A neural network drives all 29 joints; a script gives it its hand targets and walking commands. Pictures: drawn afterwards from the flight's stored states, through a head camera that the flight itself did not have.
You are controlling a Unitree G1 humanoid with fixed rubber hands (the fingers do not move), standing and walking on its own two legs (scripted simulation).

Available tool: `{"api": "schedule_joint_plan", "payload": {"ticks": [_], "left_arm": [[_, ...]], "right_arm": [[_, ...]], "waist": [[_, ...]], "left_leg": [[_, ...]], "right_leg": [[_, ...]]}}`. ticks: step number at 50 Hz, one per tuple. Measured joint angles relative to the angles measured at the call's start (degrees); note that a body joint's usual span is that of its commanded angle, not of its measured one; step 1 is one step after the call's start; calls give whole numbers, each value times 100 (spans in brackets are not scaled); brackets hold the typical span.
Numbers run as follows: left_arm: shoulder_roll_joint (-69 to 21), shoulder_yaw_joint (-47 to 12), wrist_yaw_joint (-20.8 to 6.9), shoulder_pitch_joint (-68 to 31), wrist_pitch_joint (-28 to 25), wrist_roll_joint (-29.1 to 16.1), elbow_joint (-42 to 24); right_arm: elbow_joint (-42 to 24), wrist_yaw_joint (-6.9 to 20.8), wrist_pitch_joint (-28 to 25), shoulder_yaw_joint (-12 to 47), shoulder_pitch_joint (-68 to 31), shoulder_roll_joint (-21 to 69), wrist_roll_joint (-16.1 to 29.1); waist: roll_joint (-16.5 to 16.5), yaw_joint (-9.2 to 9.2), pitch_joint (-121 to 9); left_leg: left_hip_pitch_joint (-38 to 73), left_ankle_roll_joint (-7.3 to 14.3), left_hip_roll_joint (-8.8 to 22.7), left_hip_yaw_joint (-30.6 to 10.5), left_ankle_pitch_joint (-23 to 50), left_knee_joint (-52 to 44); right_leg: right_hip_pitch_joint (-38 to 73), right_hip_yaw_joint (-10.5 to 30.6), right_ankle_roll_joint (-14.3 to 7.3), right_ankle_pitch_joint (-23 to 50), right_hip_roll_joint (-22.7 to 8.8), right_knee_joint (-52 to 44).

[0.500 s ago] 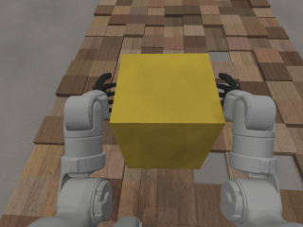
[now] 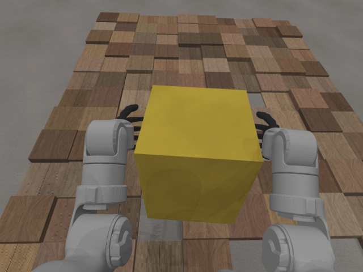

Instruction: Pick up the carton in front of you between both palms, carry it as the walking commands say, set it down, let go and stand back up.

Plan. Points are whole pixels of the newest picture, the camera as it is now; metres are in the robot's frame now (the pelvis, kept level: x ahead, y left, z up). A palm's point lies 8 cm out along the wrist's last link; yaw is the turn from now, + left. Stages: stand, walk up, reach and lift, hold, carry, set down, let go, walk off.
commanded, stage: carry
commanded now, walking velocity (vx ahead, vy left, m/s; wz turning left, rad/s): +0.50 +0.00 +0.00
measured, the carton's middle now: (194, 157) +0.37 -0.01 +0.04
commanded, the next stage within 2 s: none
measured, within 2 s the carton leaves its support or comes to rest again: neither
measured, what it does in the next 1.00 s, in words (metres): walks ahead: right foot 0.03 m higher, then left foot 0.05 m lower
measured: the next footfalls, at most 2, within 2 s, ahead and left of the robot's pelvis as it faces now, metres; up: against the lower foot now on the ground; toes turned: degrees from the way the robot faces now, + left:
right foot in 0.26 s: +0.36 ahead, -0.11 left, +0.03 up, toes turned -4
left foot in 0.68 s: +0.53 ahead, +0.12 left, -0.01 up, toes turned +9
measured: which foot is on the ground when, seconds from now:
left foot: down 0.00-0.32, up 0.34-0.66, down 0.68-1.00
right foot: up 0.00-0.24, down 0.26-0.66, up 0.68-1.00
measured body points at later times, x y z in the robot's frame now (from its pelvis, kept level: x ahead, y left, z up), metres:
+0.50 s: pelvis +0.30 -0.01 +0.02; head +0.37 +0.00 +0.47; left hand +0.65 +0.17 +0.11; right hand +0.69 -0.13 +0.12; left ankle +0.34 +0.11 -0.67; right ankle +0.31 -0.11 -0.71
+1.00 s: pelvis +0.64 +0.05 -0.02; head +0.65 +0.07 +0.43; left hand +1.00 +0.21 +0.10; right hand +1.00 -0.10 +0.10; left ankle +0.49 +0.11 -0.75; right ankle +0.79 -0.06 -0.67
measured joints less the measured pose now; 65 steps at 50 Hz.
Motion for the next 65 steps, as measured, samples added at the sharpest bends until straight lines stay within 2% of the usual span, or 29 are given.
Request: {"api": "schedule_joint_plan", "payload": {"ticks": [6,10,13,14,15,16,17,18,20,22,24,26,31,33,34,36,38,41,47,49,52,54,55,56,58,59,61,65], "left_arm": [[-212,-36,0,420,-272,107,-590],[-312,-58,-1,699,-455,120,-1055],[-336,-78,-1,828,-539,108,-1317],[-378,-87,0,876,-610,121,-1333],[-428,-110,1,876,-675,153,-1295],[-476,-150,1,811,-721,202,-1205],[-503,-186,1,745,-749,251,-1131],[-500,-219,2,730,-759,270,-1111],[-443,-284,25,845,-746,206,-1232],[-393,-285,70,976,-695,71,-1440],[-374,-235,94,1035,-658,-33,-1605],[-377,-162,95,1062,-640,-104,-1689],[-405,-140,47,1167,-517,-115,-1723],[-405,-196,12,1173,-439,-21,-1665],[-369,-205,-15,1129,-377,20,-1621],[-222,-252,-57,1027,-292,13,-1387],[-192,-288,-58,970,-102,47,-1185],[-200,-313,-58,891,104,124,-947],[-132,-238,-59,679,41,151,-621],[-86,-220,-57,594,-23,121,-596],[-11,-213,-30,456,-86,29,-667],[3,-235,2,341,-146,-49,-697],[-21,-265,53,281,-207,-72,-710],[-52,-275,87,190,-244,-84,-728],[-77,-263,152,73,-243,-144,-860],[-77,-248,177,57,-217,-184,-976],[-88,-173,214,43,-144,-261,-1264],[-143,28,233,-81,-62,-322,-1736]], "right_arm": [[-529,-2,-370,44,485,110,98],[-843,-2,-586,92,655,163,149],[-998,-2,-680,149,691,165,185],[-1004,-1,-704,166,694,121,212],[-1002,-1,-708,150,690,62,251],[-1022,3,-697,109,703,-9,300],[-1026,16,-698,81,707,-68,339],[-1007,25,-705,73,689,-97,361],[-999,27,-691,75,640,-72,355],[-1108,27,-626,77,622,13,295],[-1268,27,-571,86,638,105,218],[-1419,30,-547,105,711,198,130],[-1642,49,-428,151,988,323,-16],[-1574,55,-323,197,968,260,-16],[-1484,57,-266,212,891,229,-13],[-1239,58,-293,271,875,217,-23],[-1039,57,-160,326,897,137,33],[-812,49,-8,360,910,31,148],[-343,46,-157,368,650,-50,214],[-293,41,-236,382,551,-71,227],[-385,0,-274,391,404,-118,288],[-539,-28,-244,362,327,-185,336],[-615,-42,-238,330,273,-237,371],[-705,-47,-218,264,214,-287,403],[-875,-49,-159,141,83,-320,430],[-985,-50,-111,81,28,-289,407],[-1257,-52,5,-46,-79,-172,313],[-1739,-50,146,-226,-299,16,158]], "waist": [[10,-134,271],[7,-174,281],[-16,-182,227],[126,-149,236],[302,-125,274],[344,-56,289],[269,52,302],[174,153,327],[67,323,404],[9,439,450],[-1,520,434],[27,546,354],[96,336,-45],[209,199,-205],[256,148,-326],[3,-48,-499],[-14,-151,-601],[-44,-221,-640],[-91,-220,-480],[-112,-201,-394],[-101,-124,-241],[-22,49,-68],[105,148,63],[155,267,190],[158,456,429],[143,518,525],[89,586,661],[-25,651,711]], "left_leg": [[752,-32,-24,-109,-266,-551],[1302,-108,-22,-185,-619,-758],[1660,-165,-36,-201,-948,-604],[1663,-198,77,-209,-1013,-312],[1493,-287,248,-233,-474,250],[1100,-458,315,-334,-175,1144],[617,-639,269,-461,-388,2170],[158,-720,207,-568,-653,3036],[-539,-698,200,-694,-869,3694],[-986,-690,268,-723,-994,3246],[-1234,-736,347,-682,-1012,2363],[-1274,-798,433,-609,-525,1368],[-626,-843,566,-176,956,-308],[-26,-856,605,73,1029,-737],[232,-845,607,125,674,-755],[189,-492,374,229,-62,-158],[290,-217,323,238,-195,24],[611,-184,260,207,-582,-69],[1415,-238,184,138,-981,-558],[1696,-268,157,109,-1171,-660],[2176,-364,152,76,-1461,-820],[2295,-463,251,83,-1620,-287],[2041,-506,397,49,-1400,533],[1594,-573,359,-194,-1087,1667],[617,-556,104,-630,-925,3758],[183,-514,43,-707,-885,4380],[-564,-452,65,-718,-816,4757],[-1578,-452,279,-619,-892,3879]], "right_leg": [[-1059,-51,113,673,-229,-1102],[-1123,-237,22,1361,-123,-2177],[-712,-508,-140,1768,78,-3298],[-462,-563,-178,1355,199,-3457],[-216,-650,-202,896,320,-3601],[-53,-696,-239,542,366,-3701],[73,-675,-274,263,368,-3786],[212,-627,-270,65,361,-3894],[509,-541,-183,10,356,-4130],[813,-473,-186,-51,307,-4344],[1086,-431,-173,-196,240,-4471],[1374,-427,-108,-389,194,-4542],[2106,-472,162,-1148,100,-4251],[2077,-464,234,-1187,64,-3322],[1881,-442,164,-1036,7,-2567],[1279,-111,80,-960,-155,-1036],[607,-39,23,-770,-128,105],[-318,-158,21,-296,-241,660],[-1561,-367,-6,700,-376,-44],[-1694,-451,-86,941,-343,-670],[-1435,-698,-282,1347,-183,-2137],[-940,-923,-431,1580,38,-2883],[-829,-1005,-560,1679,101,-2814],[-765,-1032,-636,1589,125,-2699],[-529,-1000,-677,1369,172,-2748],[-365,-978,-659,1314,194,-2888],[-17,-945,-589,1290,208,-3257],[588,-861,-549,1122,167,-3774]]}}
